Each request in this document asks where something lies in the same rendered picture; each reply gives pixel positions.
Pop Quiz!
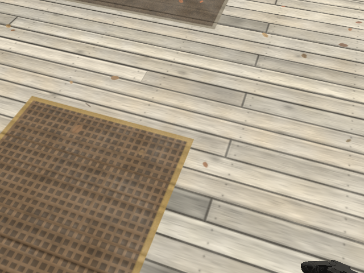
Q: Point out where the right robot hand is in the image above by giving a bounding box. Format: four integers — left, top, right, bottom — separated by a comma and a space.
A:
301, 260, 358, 273

